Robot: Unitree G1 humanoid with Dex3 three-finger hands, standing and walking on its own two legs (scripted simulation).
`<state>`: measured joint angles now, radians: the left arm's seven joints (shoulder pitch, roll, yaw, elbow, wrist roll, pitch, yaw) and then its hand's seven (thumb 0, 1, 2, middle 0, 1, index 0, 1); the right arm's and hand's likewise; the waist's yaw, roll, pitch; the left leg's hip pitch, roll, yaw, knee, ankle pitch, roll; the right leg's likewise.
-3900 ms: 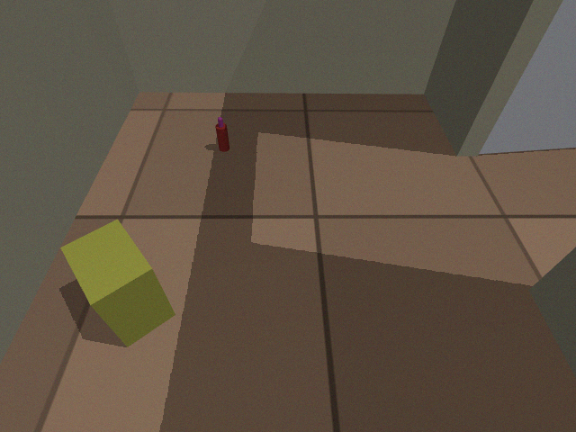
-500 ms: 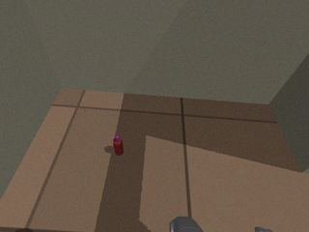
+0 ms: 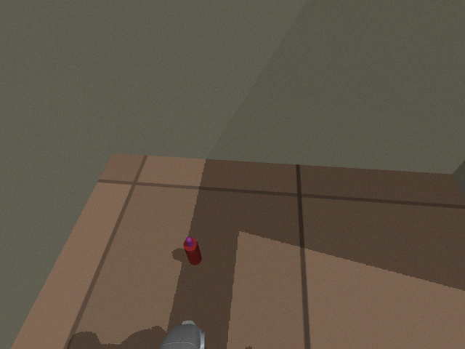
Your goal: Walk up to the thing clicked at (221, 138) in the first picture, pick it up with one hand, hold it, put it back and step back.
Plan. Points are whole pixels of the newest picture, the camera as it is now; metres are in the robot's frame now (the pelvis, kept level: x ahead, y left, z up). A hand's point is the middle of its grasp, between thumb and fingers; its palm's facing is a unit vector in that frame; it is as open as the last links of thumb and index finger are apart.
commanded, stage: walk up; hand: left
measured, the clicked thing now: (192, 249) +0.58 +0.21 -0.67
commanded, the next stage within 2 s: stand in 1.58 s
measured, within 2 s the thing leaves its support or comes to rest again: neither
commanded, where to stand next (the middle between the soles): +0.15 +0.02 m, yaw -1 degrees
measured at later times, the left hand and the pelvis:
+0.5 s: hand (92, 341) +0.16 +0.29 -0.16, palm faces -0.05 -0.91 -0.40, open 7.4 cm; pelvis +0.10 +0.02 -0.02, yaw -1 degrees
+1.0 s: hand (110, 302) +0.23 +0.27 -0.14, palm faces -0.04 -0.95 -0.32, open 7.4 cm; pelvis +0.11 +0.03 +0.01, yaw -1 degrees
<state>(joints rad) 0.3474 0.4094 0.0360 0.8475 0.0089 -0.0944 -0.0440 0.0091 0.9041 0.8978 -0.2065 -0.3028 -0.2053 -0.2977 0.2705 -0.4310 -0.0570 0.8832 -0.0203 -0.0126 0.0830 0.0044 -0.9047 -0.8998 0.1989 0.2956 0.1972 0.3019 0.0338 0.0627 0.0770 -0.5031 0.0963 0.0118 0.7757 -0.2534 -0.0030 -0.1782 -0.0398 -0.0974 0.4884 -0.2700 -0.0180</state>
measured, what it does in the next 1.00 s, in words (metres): walks ahead: left foot, then right foot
